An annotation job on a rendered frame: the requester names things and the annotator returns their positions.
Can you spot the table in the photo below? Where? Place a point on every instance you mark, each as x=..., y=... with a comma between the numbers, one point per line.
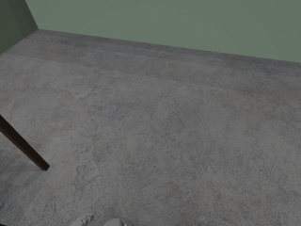
x=7, y=130

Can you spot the robot left hand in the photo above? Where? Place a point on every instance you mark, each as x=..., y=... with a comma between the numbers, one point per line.
x=83, y=220

